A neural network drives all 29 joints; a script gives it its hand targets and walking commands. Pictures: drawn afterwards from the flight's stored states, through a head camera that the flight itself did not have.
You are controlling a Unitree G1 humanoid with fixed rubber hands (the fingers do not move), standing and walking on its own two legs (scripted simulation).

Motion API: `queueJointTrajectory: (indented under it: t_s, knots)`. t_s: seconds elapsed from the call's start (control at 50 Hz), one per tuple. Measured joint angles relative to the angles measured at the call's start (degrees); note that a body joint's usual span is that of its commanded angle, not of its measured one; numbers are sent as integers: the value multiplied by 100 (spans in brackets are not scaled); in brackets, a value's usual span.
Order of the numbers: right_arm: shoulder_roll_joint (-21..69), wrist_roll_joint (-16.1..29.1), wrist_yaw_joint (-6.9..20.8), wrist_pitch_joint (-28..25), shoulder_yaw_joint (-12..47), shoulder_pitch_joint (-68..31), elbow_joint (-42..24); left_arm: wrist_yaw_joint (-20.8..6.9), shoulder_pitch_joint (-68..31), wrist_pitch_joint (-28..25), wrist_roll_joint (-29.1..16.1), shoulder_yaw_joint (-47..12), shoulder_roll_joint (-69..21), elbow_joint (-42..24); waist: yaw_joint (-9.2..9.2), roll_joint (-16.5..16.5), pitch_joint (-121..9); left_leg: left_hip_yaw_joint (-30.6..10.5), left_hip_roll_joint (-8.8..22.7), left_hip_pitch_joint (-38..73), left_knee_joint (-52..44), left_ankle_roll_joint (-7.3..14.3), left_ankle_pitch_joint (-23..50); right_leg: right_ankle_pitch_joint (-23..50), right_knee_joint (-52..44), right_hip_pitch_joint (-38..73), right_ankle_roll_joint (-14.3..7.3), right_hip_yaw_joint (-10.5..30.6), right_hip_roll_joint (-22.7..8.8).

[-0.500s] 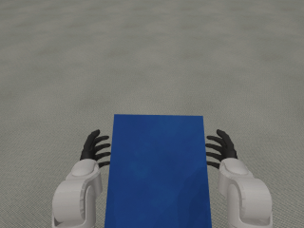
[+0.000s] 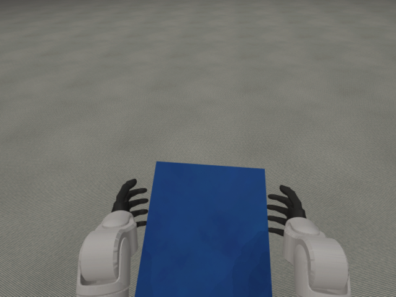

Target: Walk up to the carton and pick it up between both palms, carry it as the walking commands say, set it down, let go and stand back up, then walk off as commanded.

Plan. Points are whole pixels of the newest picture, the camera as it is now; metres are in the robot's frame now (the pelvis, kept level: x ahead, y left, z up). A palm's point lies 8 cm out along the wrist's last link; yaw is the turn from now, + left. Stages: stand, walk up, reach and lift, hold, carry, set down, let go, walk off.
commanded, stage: carry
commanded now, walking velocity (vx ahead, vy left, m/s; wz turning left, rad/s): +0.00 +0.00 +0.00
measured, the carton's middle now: (205, 238) +0.27 +0.00 +0.00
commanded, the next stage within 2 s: hold in 1.78 s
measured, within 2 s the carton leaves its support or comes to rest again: neither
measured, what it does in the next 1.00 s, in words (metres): stands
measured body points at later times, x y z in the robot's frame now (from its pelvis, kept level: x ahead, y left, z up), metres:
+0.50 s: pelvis -0.03 +0.00 +0.00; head -0.05 +0.00 +0.45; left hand +0.26 +0.16 +0.06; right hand +0.26 -0.15 +0.06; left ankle +0.08 +0.11 -0.74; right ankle +0.01 -0.10 -0.74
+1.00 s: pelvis +0.02 -0.01 +0.00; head +0.00 -0.02 +0.45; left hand +0.30 +0.14 +0.03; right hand +0.29 -0.17 +0.03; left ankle +0.09 +0.11 -0.74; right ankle +0.01 -0.10 -0.74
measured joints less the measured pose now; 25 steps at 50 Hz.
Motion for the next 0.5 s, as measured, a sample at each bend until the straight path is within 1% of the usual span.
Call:
queueJointTrajectory:
  t_s: [0.12,0.2,0.28,0.32,0.4,0.5]
  knots:
    - [3,14,-12,-44,21,-99,96,-13,10,-60,11,64,1,5,-29,-60,24,19,7,-59,-70,30,190,60,91,-134,0,-2,-8]
    - [10,-41,67,-185,-53,-230,421,-45,-51,-161,59,114,-2,235,1,-140,21,42,-23,-78,-164,55,292,94,124,-213,18,8,-44]
    - [28,-149,206,-558,-224,-439,1097,-120,-213,-488,145,233,-16,833,44,-206,34,66,-60,-100,-250,72,335,111,148,-292,26,22,-83]
    - [36,-172,235,-767,-284,-504,1308,-125,-261,-680,155,268,-22,1020,63,-225,70,77,-71,-123,-273,74,348,113,169,-337,24,29,-98]
    - [41,-186,269,-1127,-322,-538,1493,-136,-275,-1015,152,294,-23,1175,84,-233,151,95,-75,-175,-268,81,405,147,218,-413,23,36,-111]
    - [36,-177,299,-1434,-328,-508,1644,-174,-238,-1311,145,324,-18,1323,87,-196,201,114,-43,-215,-222,87,482,124,281,-460,11,46,-92]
